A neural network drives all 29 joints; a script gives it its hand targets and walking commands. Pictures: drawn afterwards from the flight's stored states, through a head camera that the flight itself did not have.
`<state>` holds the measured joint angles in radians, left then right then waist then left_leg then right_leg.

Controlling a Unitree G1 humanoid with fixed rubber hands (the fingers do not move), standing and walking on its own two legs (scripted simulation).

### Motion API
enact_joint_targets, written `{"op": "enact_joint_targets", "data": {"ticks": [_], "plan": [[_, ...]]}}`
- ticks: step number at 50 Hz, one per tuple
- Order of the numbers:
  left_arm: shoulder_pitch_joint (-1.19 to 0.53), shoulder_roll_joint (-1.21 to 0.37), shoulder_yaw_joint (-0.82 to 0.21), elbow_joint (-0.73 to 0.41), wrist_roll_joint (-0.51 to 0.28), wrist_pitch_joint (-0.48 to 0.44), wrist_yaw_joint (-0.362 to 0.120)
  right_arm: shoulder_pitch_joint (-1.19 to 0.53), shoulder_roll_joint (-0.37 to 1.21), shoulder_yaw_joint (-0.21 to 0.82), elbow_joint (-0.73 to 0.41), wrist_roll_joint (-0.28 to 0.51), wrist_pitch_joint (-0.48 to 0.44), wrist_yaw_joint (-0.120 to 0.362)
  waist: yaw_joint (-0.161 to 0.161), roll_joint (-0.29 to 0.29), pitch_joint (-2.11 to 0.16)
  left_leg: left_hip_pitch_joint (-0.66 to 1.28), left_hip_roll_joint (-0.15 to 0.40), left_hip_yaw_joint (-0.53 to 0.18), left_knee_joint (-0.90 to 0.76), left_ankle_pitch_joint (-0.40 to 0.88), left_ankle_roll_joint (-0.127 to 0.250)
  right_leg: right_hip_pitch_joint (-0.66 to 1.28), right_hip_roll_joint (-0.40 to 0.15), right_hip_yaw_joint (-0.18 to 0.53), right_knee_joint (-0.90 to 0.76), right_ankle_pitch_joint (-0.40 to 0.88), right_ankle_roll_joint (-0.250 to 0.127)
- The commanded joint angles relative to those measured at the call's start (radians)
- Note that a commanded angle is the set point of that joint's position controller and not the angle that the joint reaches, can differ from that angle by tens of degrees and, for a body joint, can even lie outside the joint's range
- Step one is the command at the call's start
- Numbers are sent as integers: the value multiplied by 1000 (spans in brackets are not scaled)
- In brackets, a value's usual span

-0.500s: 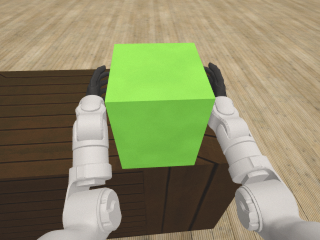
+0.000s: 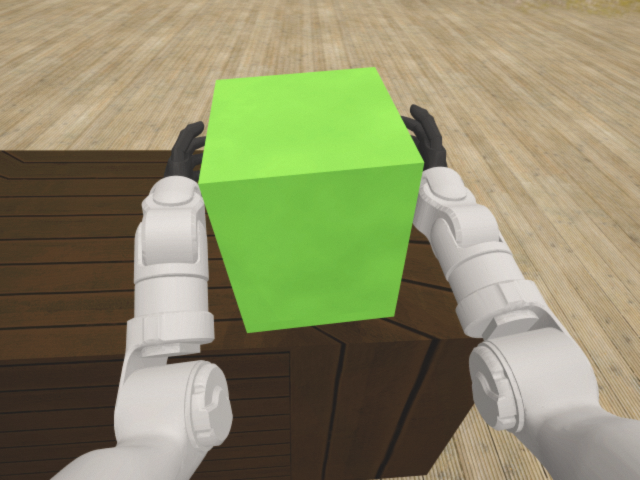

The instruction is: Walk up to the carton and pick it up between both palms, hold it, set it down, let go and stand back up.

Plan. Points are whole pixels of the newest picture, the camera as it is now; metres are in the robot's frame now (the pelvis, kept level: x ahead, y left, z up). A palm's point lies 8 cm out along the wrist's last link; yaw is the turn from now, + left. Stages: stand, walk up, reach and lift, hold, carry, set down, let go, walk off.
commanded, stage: reach and lift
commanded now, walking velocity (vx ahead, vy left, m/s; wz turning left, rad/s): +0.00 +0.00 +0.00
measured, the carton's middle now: (309, 203) +0.40 +0.00 +0.18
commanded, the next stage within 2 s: hold in 0.92 s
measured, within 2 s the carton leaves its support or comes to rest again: neither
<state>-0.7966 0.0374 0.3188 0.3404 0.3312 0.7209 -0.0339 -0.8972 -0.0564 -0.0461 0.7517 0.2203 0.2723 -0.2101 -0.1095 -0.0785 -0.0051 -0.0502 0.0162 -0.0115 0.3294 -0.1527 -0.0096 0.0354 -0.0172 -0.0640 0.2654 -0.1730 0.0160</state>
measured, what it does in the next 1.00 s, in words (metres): stands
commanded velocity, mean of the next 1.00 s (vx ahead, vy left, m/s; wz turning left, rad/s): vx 0.00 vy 0.00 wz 0.00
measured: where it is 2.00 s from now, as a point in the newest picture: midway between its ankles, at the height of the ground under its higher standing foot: outside the picture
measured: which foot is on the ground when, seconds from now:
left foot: down 0.00-1.00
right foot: down 0.00-1.00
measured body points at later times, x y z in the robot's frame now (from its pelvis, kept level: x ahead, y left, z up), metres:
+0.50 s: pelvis +0.00 -0.01 +0.00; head -0.06 +0.01 +0.44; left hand +0.39 +0.15 +0.23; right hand +0.39 -0.15 +0.26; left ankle +0.03 +0.12 -0.75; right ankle -0.01 -0.12 -0.75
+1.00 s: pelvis +0.01 -0.01 +0.00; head -0.06 +0.02 +0.44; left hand +0.40 +0.16 +0.25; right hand +0.40 -0.13 +0.29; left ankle +0.03 +0.12 -0.75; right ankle -0.01 -0.12 -0.75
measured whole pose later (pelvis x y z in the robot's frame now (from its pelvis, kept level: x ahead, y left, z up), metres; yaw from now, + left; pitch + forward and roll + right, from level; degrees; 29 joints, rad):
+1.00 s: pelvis +0.01 -0.01 +0.00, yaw +0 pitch -5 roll -1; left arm -0.84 0.07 0.34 0.31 0.25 0.86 -0.04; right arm -1.03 -0.13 0.05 0.69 0.38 0.52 -0.30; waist -0.10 -0.05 -0.10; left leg -0.10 0.03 -0.02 0.35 -0.17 -0.02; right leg 0.00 0.00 -0.07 0.27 -0.18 0.01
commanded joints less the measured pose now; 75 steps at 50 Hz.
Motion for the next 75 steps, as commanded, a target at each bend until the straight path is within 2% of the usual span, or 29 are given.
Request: {"op": "enact_joint_targets", "data": {"ticks": [1, 2, 6, 10, 12, 13, 18, 23, 25, 27, 32, 37, 38, 39, 40, 41, 42, 44, 49, 52, 53, 54, 56, 60, 63, 66, 70, 72, 75], "plan": [[-693, -620, -458, -201, -184, -69, -105, -723, 569, 340, -322, 136, -2, 83, -28, 117, -446, 237, -58, 11, 37, 376, -32, 31, 97, -45, -2, 286, 51], [-644, -588, -409, -105, -155, -53, -117, -730, 557, 323, -294, 114, 16, 79, -20, 94, -334, 180, -61, 12, 17, 303, -16, 18, 90, -39, -15, 245, 51], [-706, -576, -397, -191, -131, -36, -120, -712, 572, 331, -286, 147, 47, 81, 5, 109, -340, 173, -54, 25, -7, 271, -13, 21, 96, -31, -12, 194, 42], [-769, -608, -513, -368, -218, -44, -93, -776, 602, 419, -487, 216, 50, 70, -7, 138, -557, 249, -61, 14, 74, 493, -53, 75, 113, -18, 20, 379, 43], [-730, -598, -518, -357, -227, -38, -86, -753, 597, 448, -505, 231, 70, 58, -1, 121, -546, 232, -65, 9, 67, 439, -46, 66, 113, -19, 20, 365, 52], [-680, -576, -513, -357, -242, -32, -91, -725, 610, 459, -540, 227, 81, 50, -6, 100, -575, 215, -78, 8, 76, 432, -32, 97, 98, 2, 33, 478, 58], [-704, -508, -385, -246, -144, 12, -127, -641, 545, 345, -298, 184, 149, 50, -14, 119, -334, 137, -71, 17, -11, 178, -5, 4, 82, -3, 4, 205, 56], [-817, -555, -458, -284, -217, -4, -131, -799, 617, 381, -444, 219, 136, 40, -3, 117, -482, 123, -69, 14, 27, 275, -25, 42, 92, -2, 20, 287, 52], [-857, -536, -440, -217, -233, -8, -132, -801, 625, 360, -373, 198, 158, 40, -8, 127, -430, 105, -74, 16, 21, 197, -12, -1, 73, 5, -1, 230, 56], [-859, -491, -334, -100, -195, -4, -145, -798, 625, 296, -258, 148, 179, 41, -2, 46, -316, 39, -74, 9, -24, 49, 18, -36, 59, 8, -15, 116, 68], [-922, -506, -332, -88, -198, -15, -141, -877, 639, 297, -234, 167, 180, 56, 38, 71, -430, 52, -68, 25, -24, 67, 17, -19, 75, 6, 1, 76, 56], [-974, -555, -377, -71, -250, -29, -112, -943, 633, 272, -273, 176, 166, 59, 12, 116, -512, 62, -64, 9, -13, 81, -2, -40, 76, 4, -2, 86, 50], [-902, -534, -339, -35, -233, -16, -112, -933, 641, 300, -278, 189, 180, 58, 38, 70, -477, 59, -66, 12, -12, 112, 12, -19, 84, 6, 5, 135, 56], [-891, -493, -301, -15, -210, -6, -114, -859, 596, 260, -186, 180, 206, 54, 11, 80, -388, 44, -63, 2, -22, 91, 12, -20, 71, 16, -5, 134, 49], [-879, -511, -270, 5, -192, 0, -120, -884, 606, 264, -183, 187, 207, 56, 44, 52, -373, 22, -66, 12, -34, 80, 14, -29, 75, 13, -8, 106, 54], [-883, -523, -295, -21, -193, 4, -127, -848, 583, 253, -166, 194, 215, 54, 9, 83, -365, 48, -65, 7, -37, 92, 1, -40, 75, 12, -13, 136, 50], [-906, -504, -306, -65, -206, 4, -135, -896, 621, 291, -225, 221, 211, 52, 36, 90, -429, 47, -71, 12, -13, 141, 5, 10, 71, 18, 2, 179, 56], [-846, -559, -352, -97, -201, 24, -128, -855, 569, 286, -220, 249, 222, 46, 20, 151, -455, 93, -63, 8, -8, 221, -31, 12, 94, 12, 7, 226, 38], [-911, -550, -432, -362, -290, 30, -107, -830, 584, 364, -403, 335, 246, 25, -21, 158, -592, 176, -64, -18, 64, 446, -60, 69, 113, 10, 48, 447, 51], [-891, -530, -432, -327, -269, 71, -111, -775, 527, 311, -309, 314, 296, 32, -42, 210, -443, 138, -57, -8, 39, 363, -82, 8, 110, 22, 22, 297, 28], [-838, -517, -390, -254, -216, 96, -120, -752, 496, 288, -231, 296, 308, 39, -24, 203, -361, 106, -56, -4, 6, 287, -76, -5, 108, 19, 16, 220, 28], [-855, -532, -408, -284, -223, 95, -122, -796, 523, 324, -293, 304, 299, 44, -5, 179, -407, 98, -52, 5, 7, 291, -71, 16, 109, 24, 28, 235, 25], [-839, -520, -392, -238, -215, 106, -132, -793, 509, 293, -249, 283, 314, 48, -18, 157, -359, 51, -55, 2, -25, 205, -65, 20, 101, 22, 19, 199, 31], [-953, -566, -506, -424, -306, 80, -94, -873, 556, 363, -422, 356, 296, 55, 7, 195, -602, 125, -52, -5, 41, 388, -95, 57, 133, 15, 53, 321, 25], [-886, -523, -406, -243, -249, 103, -92, -840, 575, 352, -344, 323, 324, 56, 28, 144, -439, 52, -62, -5, 18, 246, -45, 11, 102, 29, 16, 254, 41], [-836, -451, -272, -114, -195, 119, -129, -875, 586, 321, -278, 278, 341, 53, 55, 24, -339, 4, -67, 9, -33, 56, 14, -22, 80, 42, -13, 126, 58], [-945, -458, -288, -150, -212, 96, -141, -928, 617, 313, -259, 291, 334, 51, 67, 52, -437, -1, -65, 10, -27, 84, 6, -2, 78, 37, 2, 160, 59], [-993, -455, -271, -50, -215, 84, -151, -985, 621, 264, -216, 260, 324, 48, 49, 54, -376, -42, -74, 15, -34, -13, 16, -55, 64, 39, -21, 74, 67], [-991, -438, -227, -24, -228, 57, -158, -958, 651, 260, -194, 241, 317, 42, 58, 6, -421, -22, -78, 20, -50, -27, 32, -46, 63, 29, -22, 17, 79]]}}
